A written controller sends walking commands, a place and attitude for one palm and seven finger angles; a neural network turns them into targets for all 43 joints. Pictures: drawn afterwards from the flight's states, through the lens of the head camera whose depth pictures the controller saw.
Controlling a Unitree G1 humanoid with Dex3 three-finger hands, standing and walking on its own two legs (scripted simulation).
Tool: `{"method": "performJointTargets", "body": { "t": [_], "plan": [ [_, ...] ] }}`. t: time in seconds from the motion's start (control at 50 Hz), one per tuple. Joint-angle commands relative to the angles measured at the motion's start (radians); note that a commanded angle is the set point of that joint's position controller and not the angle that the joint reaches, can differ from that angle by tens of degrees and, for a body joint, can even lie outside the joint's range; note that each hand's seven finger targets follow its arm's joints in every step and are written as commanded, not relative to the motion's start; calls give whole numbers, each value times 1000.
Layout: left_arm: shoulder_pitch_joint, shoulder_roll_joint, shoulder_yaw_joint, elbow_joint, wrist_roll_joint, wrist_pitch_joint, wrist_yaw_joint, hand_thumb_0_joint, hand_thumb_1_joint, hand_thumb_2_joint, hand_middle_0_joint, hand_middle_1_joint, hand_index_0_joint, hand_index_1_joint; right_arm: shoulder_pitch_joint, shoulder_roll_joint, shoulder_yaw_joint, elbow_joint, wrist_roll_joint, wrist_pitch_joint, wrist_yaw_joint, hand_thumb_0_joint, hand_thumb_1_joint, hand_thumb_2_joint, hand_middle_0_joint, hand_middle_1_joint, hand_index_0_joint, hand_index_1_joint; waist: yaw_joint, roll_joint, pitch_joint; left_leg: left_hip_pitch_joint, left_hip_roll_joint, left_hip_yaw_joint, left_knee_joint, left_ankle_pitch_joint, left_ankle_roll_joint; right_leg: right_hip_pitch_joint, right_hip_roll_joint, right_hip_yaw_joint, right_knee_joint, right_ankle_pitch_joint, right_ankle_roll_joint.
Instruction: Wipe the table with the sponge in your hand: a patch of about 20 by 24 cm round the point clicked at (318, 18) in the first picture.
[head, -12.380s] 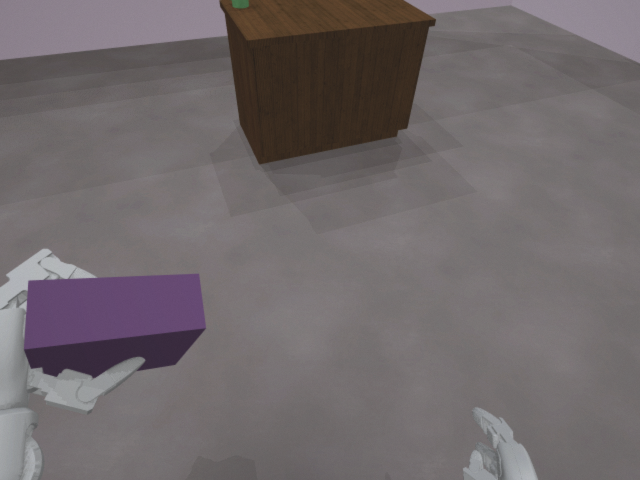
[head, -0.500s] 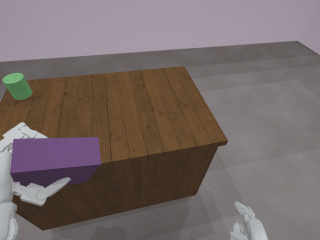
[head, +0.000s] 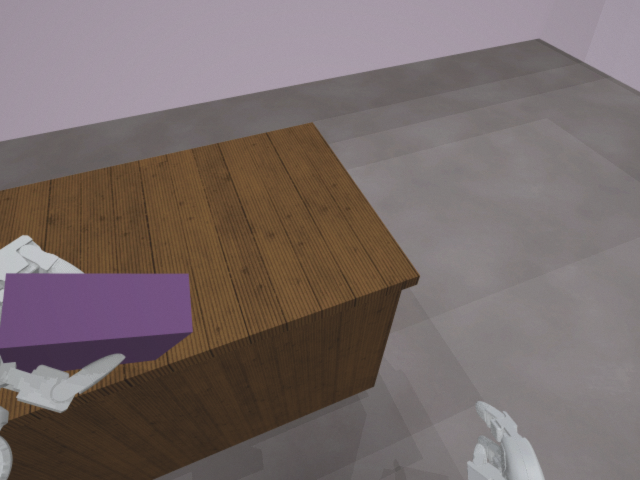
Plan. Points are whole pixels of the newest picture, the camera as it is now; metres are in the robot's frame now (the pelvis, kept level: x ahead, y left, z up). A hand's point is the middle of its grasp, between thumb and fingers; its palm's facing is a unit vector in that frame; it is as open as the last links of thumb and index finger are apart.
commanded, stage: shuffle to correct the standing spot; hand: left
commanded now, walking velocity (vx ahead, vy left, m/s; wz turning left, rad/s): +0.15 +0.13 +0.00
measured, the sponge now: (124, 324) +0.23 +0.20 +0.15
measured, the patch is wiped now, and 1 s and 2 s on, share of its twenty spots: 0.00 0.00 0.00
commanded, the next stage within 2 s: come to a stop and stand still in 0.22 s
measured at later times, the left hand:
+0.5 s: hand (86, 253) +0.28 +0.25 +0.19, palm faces +0.31 -0.82 -0.48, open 9.8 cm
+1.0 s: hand (48, 265) +0.27 +0.28 +0.18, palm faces +0.29 -0.88 -0.38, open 9.8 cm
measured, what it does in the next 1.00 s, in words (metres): steps on the spot: left foot, then right foot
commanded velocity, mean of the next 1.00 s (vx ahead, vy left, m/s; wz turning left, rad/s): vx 0.03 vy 0.02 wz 0.00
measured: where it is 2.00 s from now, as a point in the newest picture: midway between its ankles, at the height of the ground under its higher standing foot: outside the picture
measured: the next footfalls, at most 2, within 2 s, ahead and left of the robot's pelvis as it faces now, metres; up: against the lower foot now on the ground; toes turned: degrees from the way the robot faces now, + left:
left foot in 0.32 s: +0.12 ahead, +0.15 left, +0.00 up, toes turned -5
right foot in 0.48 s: +0.09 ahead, -0.05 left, +0.00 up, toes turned -4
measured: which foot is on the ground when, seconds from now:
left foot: down 0.00-0.02, up 0.04-0.30, down 0.32-1.00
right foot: down 0.00-0.34, up 0.36-0.46, down 0.48-1.00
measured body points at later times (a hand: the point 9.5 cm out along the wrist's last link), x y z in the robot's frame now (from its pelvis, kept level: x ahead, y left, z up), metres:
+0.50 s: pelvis +0.04 +0.03 -0.01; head +0.06 +0.02 +0.44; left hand +0.26 +0.29 +0.21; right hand +0.22 -0.20 -0.09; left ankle +0.14 +0.16 -0.72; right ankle +0.05 -0.05 -0.73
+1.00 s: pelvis +0.05 +0.05 +0.02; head +0.04 +0.07 +0.47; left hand +0.25 +0.32 +0.20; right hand +0.21 -0.19 -0.04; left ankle +0.08 +0.16 -0.72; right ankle +0.05 -0.05 -0.72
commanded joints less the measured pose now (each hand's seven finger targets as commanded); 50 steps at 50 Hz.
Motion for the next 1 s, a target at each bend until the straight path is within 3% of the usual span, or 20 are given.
{"method": "performJointTargets", "body": {
  "t": [0.0,0.02,0.06,0.14,0.24,0.28,0.3,0.32,0.34,0.4,0.44,0.48,0.5,0.54,0.58,0.62,0.64,0.7,0.84,0.98],
  "plan": [
    [-117,143,109,-197,-34,-88,29,0,100,1300,-1200,-1600,-1200,-1600,-86,-151,-80,-160,19,-59,25,0,-900,-900,200,300,200,300,18,-301,-177,-506,-78,-105,620,-4,-14,430,-381,641,-308,711,-171],
    [-70,182,161,-191,-37,-102,33,0,100,1300,-1200,-1600,-1200,-1600,-83,-140,-69,-141,12,-57,28,0,-900,-900,200,300,200,300,36,-88,-126,-531,-11,-193,636,-1,-12,360,-401,588,-286,675,-171],
    [-29,153,134,-202,-24,-123,28,0,100,1300,-1200,-1600,-1200,-1600,-85,-101,-39,-117,3,-40,45,0,-900,-900,200,300,200,300,23,34,-89,-561,32,-192,588,88,-14,295,-364,426,-264,626,-174],
    [-90,157,120,-203,-18,-141,22,0,100,1300,-1200,-1600,-1200,-1600,-93,-82,-38,-115,0,-47,36,0,-900,-900,200,300,200,300,15,-57,-86,-355,27,-87,288,230,-11,113,-285,220,-295,629,-104],
    [-65,166,131,-219,-19,-108,11,0,100,1300,-1200,-1600,-1200,-1600,-110,-79,-53,-136,5,-89,20,0,-900,-900,200,300,200,300,24,-105,-164,75,-56,24,-141,396,23,51,-228,139,-117,638,-17],
    [-101,182,141,-258,-20,-109,5,0,100,1300,-1200,-1600,-1200,-1600,-96,-109,-70,-143,13,-83,16,0,-900,-900,200,300,200,300,5,-11,-213,252,45,-112,-183,508,92,-65,-166,121,117,547,54],
    [-94,173,135,-240,-23,-103,-1,0,100,1300,-1200,-1600,-1200,-1600,-83,-119,-71,-139,17,-80,16,0,-900,-900,200,300,200,300,-8,95,-247,346,179,-284,-192,691,180,-207,-99,83,347,252,86],
    [-150,173,130,-231,-16,-108,-4,0,100,1300,-1200,-1600,-1200,-1600,-82,-125,-73,-128,12,-75,22,0,-900,-900,200,300,200,300,5,128,-216,258,268,-415,-269,741,254,-277,-55,84,544,-124,88],
    [-138,198,147,-196,-12,-86,3,0,100,1300,-1200,-1600,-1200,-1600,-115,-97,-67,-119,5,-74,19,0,-900,-900,200,300,200,300,19,133,-179,111,291,-431,-305,667,280,-256,-61,92,594,-170,76],
    [-106,233,185,-294,-9,-79,5,0,100,1300,-1200,-1600,-1200,-1600,-132,-83,-40,-116,2,-81,17,0,-900,-900,200,300,200,300,48,165,-170,-193,227,-242,-287,395,173,-1,-131,82,234,-115,53],
    [-46,197,168,-301,-13,-67,6,0,100,1300,-1200,-1600,-1200,-1600,-115,-83,-19,-137,16,-84,23,0,-900,-900,200,300,200,300,38,80,-155,-333,166,-195,-178,113,83,195,-112,66,-108,72,53],
    [-82,200,171,-294,-25,-49,10,0,100,1300,-1200,-1600,-1200,-1600,-104,-75,-14,-135,7,-84,20,0,-900,-900,200,300,200,300,-7,-112,-94,-207,-6,-97,30,-28,-8,-19,-212,295,-371,70,-17],
    [-71,166,135,-286,-43,-28,7,0,100,1300,-1200,-1600,-1200,-1600,-76,-88,-38,-136,15,-80,27,0,-900,-900,200,300,200,300,-8,-259,-81,-165,-44,-100,198,42,-26,-108,-312,493,-450,74,-65],
    [-120,157,121,-272,-47,-11,21,0,100,1300,-1200,-1600,-1200,-1600,-99,-82,-21,-119,16,-84,28,0,-900,-900,200,300,200,300,-16,-154,-84,-134,-12,-142,201,118,-32,-81,-344,404,-385,292,-120],
    [-114,164,127,-230,-36,-23,32,0,100,1300,-1200,-1600,-1200,-1600,-103,-66,-1,-101,5,-84,8,0,-900,-900,200,300,200,300,-5,-54,-119,-53,-4,-133,-77,187,-16,7,-267,255,-286,372,-55],
    [-114,144,102,-220,-24,-32,32,0,100,1300,-1200,-1600,-1200,-1600,-122,-87,-10,-102,-3,-92,-11,0,-900,-900,200,300,200,300,14,64,-161,55,83,-212,-265,482,4,59,-154,158,-187,364,18],
    [-120,138,86,-217,-18,-29,28,0,100,1300,-1200,-1600,-1200,-1600,-119,-106,-21,-111,3,-89,-12,0,-900,-900,200,300,200,300,27,72,-190,66,127,-239,-278,544,16,88,-130,156,-190,328,35],
    [-115,137,71,-250,-16,-13,24,0,100,1300,-1200,-1600,-1200,-1600,-133,-93,-14,-122,2,-81,-11,0,-900,-900,200,300,200,300,11,92,-211,12,100,-231,-248,590,10,187,-124,137,-217,450,42],
    [-47,152,81,-286,-24,-15,36,0,100,1300,-1200,-1600,-1200,-1600,-127,-107,-20,-133,0,-74,-18,0,-900,-900,200,300,200,300,15,91,-150,-92,81,-239,-333,241,6,194,-121,136,-299,259,37],
    [-100,130,62,-214,-25,-11,37,0,100,1300,-1200,-1600,-1200,-1600,-114,-112,-22,-129,2,-76,-28,0,-900,-900,200,300,200,300,13,64,-128,-67,71,-234,-343,208,0,155,-114,141,-334,240,38]
  ]
}}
